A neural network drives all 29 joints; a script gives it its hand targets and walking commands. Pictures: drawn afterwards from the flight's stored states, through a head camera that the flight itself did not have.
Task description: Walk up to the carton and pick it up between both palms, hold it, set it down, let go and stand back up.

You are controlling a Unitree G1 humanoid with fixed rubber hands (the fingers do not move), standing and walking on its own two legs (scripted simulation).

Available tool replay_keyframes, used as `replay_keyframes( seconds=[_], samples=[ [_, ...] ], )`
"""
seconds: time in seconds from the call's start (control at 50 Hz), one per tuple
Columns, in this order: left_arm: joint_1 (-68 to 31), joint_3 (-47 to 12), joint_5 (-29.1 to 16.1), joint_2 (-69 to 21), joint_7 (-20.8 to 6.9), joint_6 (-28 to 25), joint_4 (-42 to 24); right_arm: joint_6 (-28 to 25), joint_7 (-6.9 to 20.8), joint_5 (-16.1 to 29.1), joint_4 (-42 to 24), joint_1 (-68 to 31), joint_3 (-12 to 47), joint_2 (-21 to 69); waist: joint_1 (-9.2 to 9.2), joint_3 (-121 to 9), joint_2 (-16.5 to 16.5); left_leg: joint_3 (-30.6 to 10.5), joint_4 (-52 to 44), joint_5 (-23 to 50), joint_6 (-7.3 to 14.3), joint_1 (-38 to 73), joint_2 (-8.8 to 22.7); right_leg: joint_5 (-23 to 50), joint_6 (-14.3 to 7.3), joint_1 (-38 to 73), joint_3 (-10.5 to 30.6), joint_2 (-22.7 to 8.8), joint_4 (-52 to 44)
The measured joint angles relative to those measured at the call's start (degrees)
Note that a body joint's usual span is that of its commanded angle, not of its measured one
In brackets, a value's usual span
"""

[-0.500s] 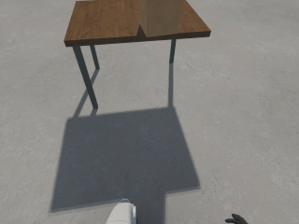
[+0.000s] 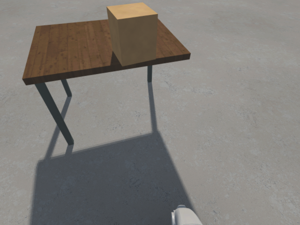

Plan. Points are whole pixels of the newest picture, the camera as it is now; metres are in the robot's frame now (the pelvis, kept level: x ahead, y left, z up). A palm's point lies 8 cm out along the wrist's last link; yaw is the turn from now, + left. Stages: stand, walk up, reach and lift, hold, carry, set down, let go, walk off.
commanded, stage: walk up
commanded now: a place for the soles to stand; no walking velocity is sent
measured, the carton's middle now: (132, 34) +1.08 +0.05 +0.04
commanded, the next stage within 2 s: none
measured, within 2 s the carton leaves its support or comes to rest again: neither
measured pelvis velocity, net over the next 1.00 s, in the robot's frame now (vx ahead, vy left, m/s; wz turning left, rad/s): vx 0.41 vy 0.04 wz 0.01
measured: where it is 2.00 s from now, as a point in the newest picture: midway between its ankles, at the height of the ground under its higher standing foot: (134, 165)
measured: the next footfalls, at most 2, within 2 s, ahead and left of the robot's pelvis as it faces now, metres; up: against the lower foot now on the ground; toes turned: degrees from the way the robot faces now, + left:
right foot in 0.16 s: +0.25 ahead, -0.17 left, +0.00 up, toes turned -9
left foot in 0.66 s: +0.47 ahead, +0.14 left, +0.00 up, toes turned +10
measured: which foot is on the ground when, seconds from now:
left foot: down 0.00-0.20, up 0.22-0.64, down 0.66-1.00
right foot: up 0.00-0.14, down 0.16-0.66, up 0.68-1.00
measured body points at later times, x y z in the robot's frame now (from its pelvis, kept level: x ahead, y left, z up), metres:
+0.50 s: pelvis +0.23 -0.04 +0.00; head +0.23 -0.05 +0.45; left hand +0.24 +0.20 -0.14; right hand +0.32 -0.29 -0.14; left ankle +0.33 +0.11 -0.67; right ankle +0.21 -0.16 -0.73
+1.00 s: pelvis +0.41 +0.04 +0.00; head +0.43 +0.05 +0.45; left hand +0.46 +0.29 -0.15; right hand +0.42 -0.19 -0.14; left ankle +0.43 +0.13 -0.73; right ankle +0.50 -0.10 -0.68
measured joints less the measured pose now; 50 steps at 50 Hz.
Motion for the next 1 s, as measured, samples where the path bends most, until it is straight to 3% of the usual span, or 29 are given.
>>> replay_keyframes(
  seconds=[0.1, 0.16, 0.18, 0.22, 0.28, 0.34, 0.42, 0.5, 0.64, 0.66, 0.7, 0.76, 0.82, 0.9, 1.0],
  samples=[
    [-0.51, -0.68, 0.02, -1.38, -0.43, -0.24, 0.26, 0.39, 0.85, -0.82, 2.15, 3.1, 0.24, -1.41, -1.24, 0.12, 1.14, 1.57, 0.31, -4.92, -2.31, 5.11, 1.51, 4.86, -0.88, 4.66, -0.96, -0.09, -13.09],
    [-0.24, -0.78, 0.12, -2.1, -0.15, -0.87, -0.25, 1.28, 1.33, -1.25, 2.75, 4.3, 0.93, -1.77, -1.72, 0.16, 1.62, 2.66, 3.61, -9.9, -3.99, 7.06, 3.05, 3.45, -1.88, 9.48, -2.86, 1.04, -18.04],
    [-0.65, -0.69, 0.35, -2.97, 0.17, -1.21, -0.19, 1.77, 1.39, -1.26, 3.1, 4.08, 1.13, -2.21, -1.67, 0.71, 3.32, 2.42, 6.25, -12.09, -4.14, 6.89, 4.94, 0.89, -2.13, 9.82, -3.68, 2.5, -16.91],
    [-1.45, -0.93, 0.39, -3.91, 0.81, -1.89, -1.5, 3.03, 1.57, -0.92, 3.03, 3.41, 1.75, -2.17, -1.94, 2.18, 5.31, -1.74, 17.25, -13.17, -2.42, 2.97, 7.01, -2.78, -2.62, 9.44, -5.48, 3.97, -12.57],
    [-1.43, -1.48, -1.81, -4.91, 2.3, -1.86, -3.5, 4.95, 2.04, -0.37, 2.02, 2.51, 2.63, -1.9, -0.52, 2.5, 5.15, -8.59, 36.92, -11.54, -2.82, -6.45, 3.95, -6.31, -2.73, 11.01, -6.31, 3.17, -10.24],
    [0.08, -2.22, -2.03, -5.8, 3.33, -2.42, -3.73, 5.25, 2.13, -0.31, 1.1, -0.2, 2.29, -2.66, 0.92, 2.22, 5.88, -10.77, 43.17, -8.26, -3.28, -14.36, 3.07, -7.35, -2.35, 15.67, -7.55, 2.65, -13.39],
    [3.58, -2.21, -1.75, -5.48, 3.17, -3.84, -1.94, 4.62, 2.31, -0.96, -1.65, -4.82, 1.35, -3.65, 2.34, 1.36, 5.83, -11.83, 38.86, -4.89, -4.4, -22.27, 3.79, -7.88, -2.01, 21.64, -8.77, 2.15, -18.36],
    [6.95, -1.86, -1.21, -4.21, 3.29, -4.14, 0.99, 4.43, 3.27, -1.12, -3.93, -8.9, 0.57, -3.97, 3.63, 0.32, 5.37, -11.65, 28.59, 0.83, -4.98, -25.94, 5.55, -9.4, -1.16, 26.83, -9.85, 1.73, -21.6],
    [10.56, -1.21, 0.04, -1.12, 2.67, -2.77, 4.43, 2.69, 4.1, -1.19, -6.22, -11.66, 0.23, -2.24, 4.67, -0.79, 3.59, -9.41, 9.53, 11.63, -2.2, -20.62, 5.98, -17.04, 1.71, 32.93, -12.31, -0.04, -19.4],
    [10.71, -1.19, 0.21, -0.62, 2.56, -2.29, 4.67, 2.31, 3.85, -1.36, -6.22, -11.6, 0.09, -1.7, 4.6, -0.77, 2.58, -8.98, 9.5, 10.45, -2.2, -19.71, 4.99, -18.99, 1.56, 33.02, -12.28, -1.21, -17.34],
    [9.98, -1.35, 0.16, 0.15, 2.18, -0.94, 5.0, 1.64, 3.12, -1.37, -6.69, -11.56, -0.05, -0.3, 4.68, 0.21, 0.07, -7.43, 14.01, 6.37, -1.59, -20.39, 2.96, -20.69, -1.16, 29.99, -9.07, -3.37, -8.28],
    [8.6, -1.85, -0.92, 0.72, 1.54, 0.91, 3.95, 2.27, 1.75, 0.88, -7.47, -10.63, 0.6, 1.61, 3.56, 1.64, -0.54, -7.02, 16.21, 3.01, -0.81, -19.41, 2.45, -19.39, -2.09, 21.79, -2.53, 0.51, 9.11],
    [6.29, -1.81, -1.39, 1.1, 1.54, 0.69, 2.85, 2.8, 0.81, 1.24, -7.01, -8.74, 1.33, 3.29, 2.93, 2.88, -1.3, -5.8, 12.75, 2.82, -0.54, -15.67, 1.98, -15.8, -2.34, 14.13, -1.31, 2.03, 15.82],
    [4.04, -1.24, -0.9, 0.65, 1.41, -0.15, 1.13, 2.05, 0.56, 0.78, -5.09, -5.45, 1.58, 3.64, 1.66, 3.06, -1.22, -4.09, 6.99, 3.33, -0.1, -10.63, 1.26, -14.35, -1.67, 7.39, -1.16, 2.2, 12.08],
    [2.79, -0.47, -0.35, -0.67, 0.9, -0.07, 0.43, 1.4, 0.55, -0.23, -1.99, -2.02, 1.39, 2.08, 0.07, 1.34, 0.22, -1.83, 3.57, 1.48, -0.38, -5.74, 1.56, -9.54, -0.84, 4.33, -1.91, 1.6, 0.84]
  ],
)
